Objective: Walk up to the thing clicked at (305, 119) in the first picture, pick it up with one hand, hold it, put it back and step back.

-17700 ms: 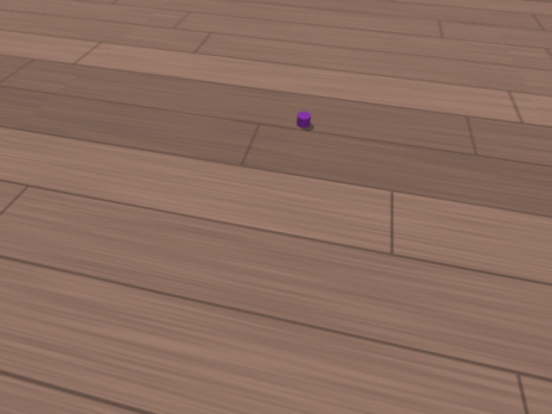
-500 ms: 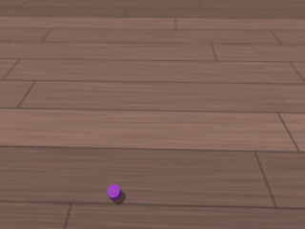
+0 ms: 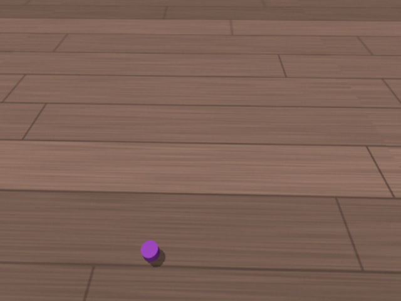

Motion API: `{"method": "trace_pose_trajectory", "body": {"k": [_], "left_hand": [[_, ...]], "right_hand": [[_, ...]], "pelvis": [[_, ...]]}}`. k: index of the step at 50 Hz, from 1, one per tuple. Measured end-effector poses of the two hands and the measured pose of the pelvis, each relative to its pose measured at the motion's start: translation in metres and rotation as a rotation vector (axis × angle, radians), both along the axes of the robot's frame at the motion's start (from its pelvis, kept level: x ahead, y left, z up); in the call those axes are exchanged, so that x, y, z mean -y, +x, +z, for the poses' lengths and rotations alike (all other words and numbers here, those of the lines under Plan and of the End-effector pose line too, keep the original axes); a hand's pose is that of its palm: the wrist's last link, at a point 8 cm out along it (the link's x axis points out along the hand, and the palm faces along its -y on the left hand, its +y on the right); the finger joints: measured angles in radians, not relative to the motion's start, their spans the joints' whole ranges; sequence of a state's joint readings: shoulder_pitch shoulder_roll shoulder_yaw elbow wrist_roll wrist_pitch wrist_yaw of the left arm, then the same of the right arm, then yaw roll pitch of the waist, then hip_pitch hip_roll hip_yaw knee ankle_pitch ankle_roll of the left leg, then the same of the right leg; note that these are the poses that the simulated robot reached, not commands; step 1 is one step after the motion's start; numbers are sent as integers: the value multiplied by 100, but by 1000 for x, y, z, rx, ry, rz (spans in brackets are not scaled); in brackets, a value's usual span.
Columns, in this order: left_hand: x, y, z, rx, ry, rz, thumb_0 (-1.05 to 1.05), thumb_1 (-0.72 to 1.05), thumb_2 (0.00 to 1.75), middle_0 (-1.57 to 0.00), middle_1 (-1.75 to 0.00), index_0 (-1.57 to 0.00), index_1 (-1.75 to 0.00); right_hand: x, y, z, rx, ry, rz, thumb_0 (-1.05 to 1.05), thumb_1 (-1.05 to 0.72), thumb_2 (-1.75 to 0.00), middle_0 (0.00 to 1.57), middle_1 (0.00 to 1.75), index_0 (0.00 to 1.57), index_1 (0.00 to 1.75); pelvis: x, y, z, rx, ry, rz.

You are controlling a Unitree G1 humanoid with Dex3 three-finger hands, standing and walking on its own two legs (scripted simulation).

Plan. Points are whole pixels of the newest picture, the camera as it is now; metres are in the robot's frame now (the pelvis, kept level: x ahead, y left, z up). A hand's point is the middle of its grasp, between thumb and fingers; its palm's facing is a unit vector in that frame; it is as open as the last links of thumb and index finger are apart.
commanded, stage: stand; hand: left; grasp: from above
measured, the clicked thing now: (150, 251) +0.45 +0.26 -0.75
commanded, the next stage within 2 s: rise first in 0.50 s
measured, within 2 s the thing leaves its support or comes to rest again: neither
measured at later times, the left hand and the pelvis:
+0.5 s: hand out of the picture +0.08 +0.26 -0.15, palm faces -0.04 -0.94 -0.35, open 7.4 cm; pelvis +0.01 +0.00 +0.00, yaw +0 degrees
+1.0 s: hand out of the picture +0.15 +0.26 -0.18, palm faces -0.09 -0.92 -0.39, open 11.9 cm; pelvis -0.01 +0.01 -0.04, yaw +0 degrees
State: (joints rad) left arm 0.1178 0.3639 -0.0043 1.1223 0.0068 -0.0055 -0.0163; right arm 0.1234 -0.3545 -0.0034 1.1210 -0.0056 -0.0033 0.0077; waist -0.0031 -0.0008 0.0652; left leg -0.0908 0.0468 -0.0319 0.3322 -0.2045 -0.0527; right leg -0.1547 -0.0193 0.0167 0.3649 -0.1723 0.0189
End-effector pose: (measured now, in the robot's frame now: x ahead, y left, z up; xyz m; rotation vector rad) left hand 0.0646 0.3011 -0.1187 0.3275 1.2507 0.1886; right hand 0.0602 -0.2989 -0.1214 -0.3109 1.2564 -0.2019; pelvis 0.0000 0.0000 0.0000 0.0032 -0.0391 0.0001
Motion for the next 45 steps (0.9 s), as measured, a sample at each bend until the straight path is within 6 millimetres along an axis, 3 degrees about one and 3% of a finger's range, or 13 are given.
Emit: {"method": "trace_pose_trajectory", "body": {"k": [31,33,40,45], "left_hand": [[2,14,1,24,-1,-7,0,90,90,-21,-30,-21,-30],[5,22,2,73,-6,10,1,88,90,-21,-32,-20,-32],[6,73,-10,161,-26,-35,1,60,93,-17,-59,-17,-59],[0,87,-13,171,12,-85,0,28,93,-13,-83,-14,-81]], "right_hand": [[1,8,2,16,-4,-4,0,-90,-90,21,30,21,30],[-2,12,2,65,-5,-8,0,-90,-90,21,30,21,30],[-28,25,-5,188,33,-2,0,-90,-90,20,30,21,30],[-45,30,-11,239,62,-15,0,-89,-90,21,30,21,30]], "pelvis": [[0,6,0,0,0,-2],[0,4,-2,-24,-2,7],[-1,-9,-16,-116,-4,11],[-6,-8,-26,-156,-5,4]]}}
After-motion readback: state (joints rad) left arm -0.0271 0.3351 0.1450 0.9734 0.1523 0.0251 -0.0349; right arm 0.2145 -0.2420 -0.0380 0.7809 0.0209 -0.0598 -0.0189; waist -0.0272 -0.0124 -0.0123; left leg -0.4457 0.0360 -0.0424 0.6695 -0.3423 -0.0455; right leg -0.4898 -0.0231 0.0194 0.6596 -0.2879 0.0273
